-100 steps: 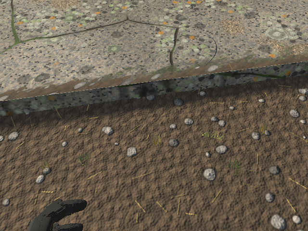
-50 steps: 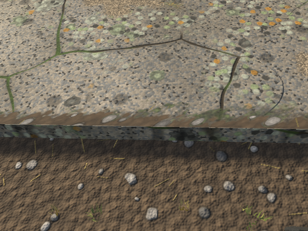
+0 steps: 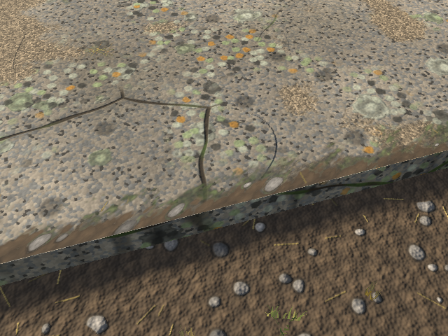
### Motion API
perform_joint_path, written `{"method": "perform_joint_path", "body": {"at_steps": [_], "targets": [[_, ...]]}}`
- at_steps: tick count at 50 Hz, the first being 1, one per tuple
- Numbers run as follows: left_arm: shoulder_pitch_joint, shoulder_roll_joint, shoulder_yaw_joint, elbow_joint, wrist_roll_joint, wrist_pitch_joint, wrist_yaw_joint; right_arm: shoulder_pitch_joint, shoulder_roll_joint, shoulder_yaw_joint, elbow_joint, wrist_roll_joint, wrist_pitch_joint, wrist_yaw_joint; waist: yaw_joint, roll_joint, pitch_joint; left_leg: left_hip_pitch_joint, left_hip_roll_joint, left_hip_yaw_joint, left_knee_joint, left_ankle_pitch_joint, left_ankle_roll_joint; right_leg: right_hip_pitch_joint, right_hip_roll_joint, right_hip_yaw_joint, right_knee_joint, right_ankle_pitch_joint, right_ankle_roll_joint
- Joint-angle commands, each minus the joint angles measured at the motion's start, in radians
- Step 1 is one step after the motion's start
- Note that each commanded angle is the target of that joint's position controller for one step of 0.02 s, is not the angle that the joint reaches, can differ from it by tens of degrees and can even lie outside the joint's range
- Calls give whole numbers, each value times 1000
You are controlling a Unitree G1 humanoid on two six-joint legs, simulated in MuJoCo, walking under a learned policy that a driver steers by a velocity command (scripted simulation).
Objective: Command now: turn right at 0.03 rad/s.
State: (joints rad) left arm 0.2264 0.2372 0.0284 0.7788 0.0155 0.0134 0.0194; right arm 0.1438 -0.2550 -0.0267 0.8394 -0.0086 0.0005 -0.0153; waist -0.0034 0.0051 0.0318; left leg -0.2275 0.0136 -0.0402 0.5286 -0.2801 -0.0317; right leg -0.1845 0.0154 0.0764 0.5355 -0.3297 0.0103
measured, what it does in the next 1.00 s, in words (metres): walks ahead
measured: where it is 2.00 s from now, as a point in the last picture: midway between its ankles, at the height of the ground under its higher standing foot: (188, 143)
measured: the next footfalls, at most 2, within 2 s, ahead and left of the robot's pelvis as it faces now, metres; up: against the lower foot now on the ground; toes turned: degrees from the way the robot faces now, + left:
right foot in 1.14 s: +0.57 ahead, -0.07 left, +0.00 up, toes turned +0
left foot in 1.68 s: +1.01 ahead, +0.20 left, +0.11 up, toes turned +22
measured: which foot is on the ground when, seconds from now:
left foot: down 0.00-1.00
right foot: down 0.00-0.66, up 0.68-1.00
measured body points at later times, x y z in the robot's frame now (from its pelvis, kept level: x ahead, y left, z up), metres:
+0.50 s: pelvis +0.01 +0.00 +0.00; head +0.01 +0.00 +0.45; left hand +0.06 +0.26 -0.14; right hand +0.06 -0.27 -0.14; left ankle +0.00 +0.14 -0.72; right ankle -0.03 -0.13 -0.73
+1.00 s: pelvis +0.22 +0.06 +0.00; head +0.24 +0.08 +0.45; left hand +0.48 +0.26 -0.08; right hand +0.10 -0.16 -0.13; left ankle +0.04 +0.15 -0.73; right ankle +0.45 -0.11 -0.66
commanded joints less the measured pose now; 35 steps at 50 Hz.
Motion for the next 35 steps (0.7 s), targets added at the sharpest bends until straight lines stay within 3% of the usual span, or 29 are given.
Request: {"method": "perform_joint_path", "body": {"at_steps": [1,20,21,22,23,24,25,26,27,29,30,31,32,33,34,35], "targets": [[-7,121,27,-44,-1,-20,6,-14,-106,-26,-28,2,-7,-9,-6,-32,-25,54,20,-13,-55,175,15,-58,-52,54,-114,205,-23],[26,98,16,105,-9,-25,11,36,-105,-26,154,8,1,-30,-7,-14,-11,56,13,-6,-82,188,9,-25,-25,13,-126,233,-22],[60,107,20,126,-15,-21,14,67,-96,-25,173,13,3,-31,-3,-31,-53,58,-25,38,-52,-26,16,-6,-9,4,-139,0,-38],[76,136,30,129,-26,-17,16,69,-102,-29,174,24,2,-29,7,-57,-16,-12,-50,58,-10,-279,32,-34,-23,45,-167,-329,-73],[106,161,37,128,-32,-21,15,23,-110,-31,150,27,-9,-25,33,-86,57,-134,-45,46,40,-405,45,-62,-84,146,-231,-553,-120],[146,201,48,133,-40,-37,12,-50,-81,-22,105,37,-33,-17,59,-175,115,-238,-42,71,139,-330,46,-52,-198,319,-338,-663,-182],[111,229,58,124,-46,-56,13,-92,-55,-14,75,48,-59,-6,53,-249,164,-295,-9,68,257,-162,54,-59,-311,466,-427,-622,-238],[101,209,55,114,-39,-72,12,-107,-86,-22,64,48,-81,4,55,-223,172,-350,39,15,336,-175,72,-46,-354,514,-452,-515,-260],[73,186,49,97,-34,-85,9,-97,-91,-25,58,51,-99,13,38,-191,159,-391,69,-4,361,-187,91,-4,-359,495,-445,-426,-251],[5,182,47,64,-53,-91,-1,-25,-69,-18,71,53,-120,28,-10,-170,101,-252,85,22,176,-155,115,-30,-296,327,-414,-273,-190],[-25,193,50,56,-60,-87,-4,47,-69,-22,103,47,-125,31,-47,-167,61,-62,42,83,60,-79,105,-108,-221,215,-373,-218,-160],[-35,194,50,51,-54,-80,-4,157,-79,-35,156,40,-126,31,-94,-134,18,128,-25,165,6,37,74,-191,-163,138,-292,-218,-147],[-39,171,41,37,-38,-80,-3,274,-95,-49,204,36,-122,26,-137,-75,-16,284,-71,201,11,52,48,-278,-118,90,-184,-201,-137],[-84,116,23,10,-26,-90,-8,429,-113,-60,240,37,-121,21,-210,42,-44,459,19,49,-51,-18,73,-428,-63,25,94,-74,-104],[-109,5,-6,-26,-4,-104,-16,531,-164,-57,235,27,-121,21,-213,289,-83,491,241,-329,-149,-227,137,-584,-3,-28,542,-182,-65],[-34,-8,-8,-67,-80,-130,-18,457,-172,-46,196,8,-141,41,-132,335,-84,473,395,-820,-371,-565,293,-777,55,81,722,-154,-92]]}}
